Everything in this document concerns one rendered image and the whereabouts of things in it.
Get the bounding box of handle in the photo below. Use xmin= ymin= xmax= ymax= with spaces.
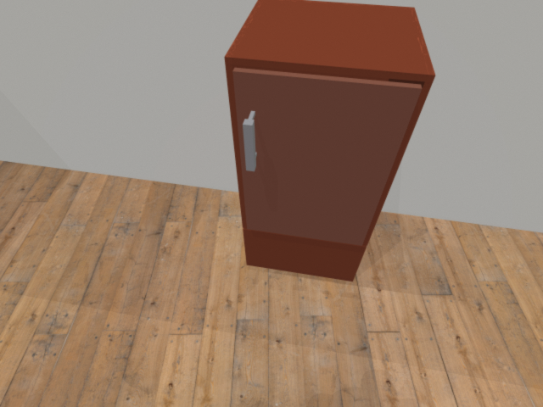
xmin=243 ymin=111 xmax=257 ymax=171

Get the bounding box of cupboard door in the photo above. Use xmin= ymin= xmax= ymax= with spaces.
xmin=232 ymin=68 xmax=422 ymax=246

